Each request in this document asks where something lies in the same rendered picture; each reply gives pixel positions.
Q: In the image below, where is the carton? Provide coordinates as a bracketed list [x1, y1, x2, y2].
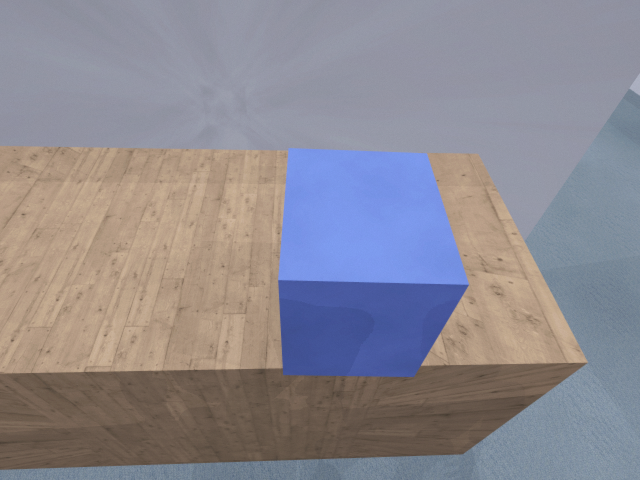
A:
[278, 148, 469, 377]

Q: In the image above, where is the pedestal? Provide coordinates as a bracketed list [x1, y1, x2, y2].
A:
[0, 146, 588, 470]

